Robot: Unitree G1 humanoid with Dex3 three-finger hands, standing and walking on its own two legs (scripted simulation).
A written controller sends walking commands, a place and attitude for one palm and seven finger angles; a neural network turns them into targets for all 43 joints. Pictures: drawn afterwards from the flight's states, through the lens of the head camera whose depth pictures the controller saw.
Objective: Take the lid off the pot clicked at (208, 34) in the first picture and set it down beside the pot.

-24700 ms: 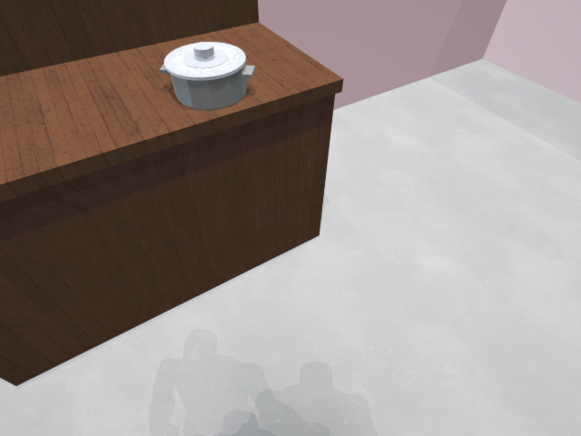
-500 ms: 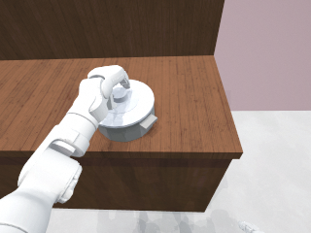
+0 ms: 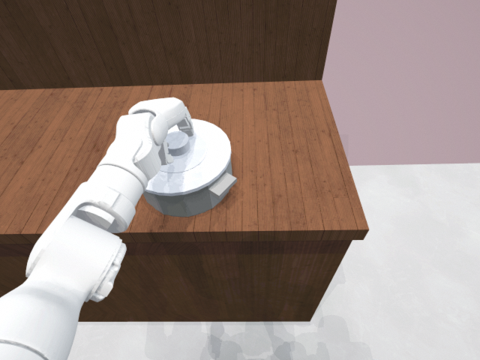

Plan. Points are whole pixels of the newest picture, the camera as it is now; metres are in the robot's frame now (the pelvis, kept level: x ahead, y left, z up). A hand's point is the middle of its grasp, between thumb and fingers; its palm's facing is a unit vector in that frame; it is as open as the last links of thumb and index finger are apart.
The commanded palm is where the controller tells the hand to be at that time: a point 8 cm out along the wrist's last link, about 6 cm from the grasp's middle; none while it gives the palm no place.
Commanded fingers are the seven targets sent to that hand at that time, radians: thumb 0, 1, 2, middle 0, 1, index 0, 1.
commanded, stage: close the fingers and squeeze the knob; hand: left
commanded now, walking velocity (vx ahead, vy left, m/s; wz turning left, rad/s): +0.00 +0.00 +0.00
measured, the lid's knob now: (176, 143) +0.48 +0.12 +0.10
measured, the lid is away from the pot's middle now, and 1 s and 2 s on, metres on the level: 0.00 0.00 0.00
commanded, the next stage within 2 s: lift the lid straight up in 1.44 s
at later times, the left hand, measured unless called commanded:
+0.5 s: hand (170, 148) +0.45 +0.12 +0.12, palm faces -0.35 -0.08 -0.93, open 8.9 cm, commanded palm +0.44 +0.12 +0.18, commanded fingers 0.00 0.17 0.95 -0.62 -0.98 -0.62 -0.98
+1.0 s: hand (171, 145) +0.45 +0.12 +0.12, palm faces -0.37 -0.09 -0.92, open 8.0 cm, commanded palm +0.45 +0.13 +0.18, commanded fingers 0.00 0.37 0.91 -0.71 -1.01 -0.70 -1.00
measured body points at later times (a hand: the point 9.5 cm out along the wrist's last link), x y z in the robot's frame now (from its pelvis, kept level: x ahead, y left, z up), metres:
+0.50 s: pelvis +0.00 +0.00 +0.00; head +0.02 -0.02 +0.45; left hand +0.46 +0.12 +0.18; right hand +0.11 -0.25 -0.13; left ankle +0.02 +0.08 -0.74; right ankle -0.03 -0.11 -0.74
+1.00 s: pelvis +0.00 +0.00 +0.00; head +0.02 -0.03 +0.45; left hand +0.47 +0.12 +0.18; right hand +0.10 -0.27 -0.13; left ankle +0.02 +0.08 -0.74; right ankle -0.03 -0.11 -0.74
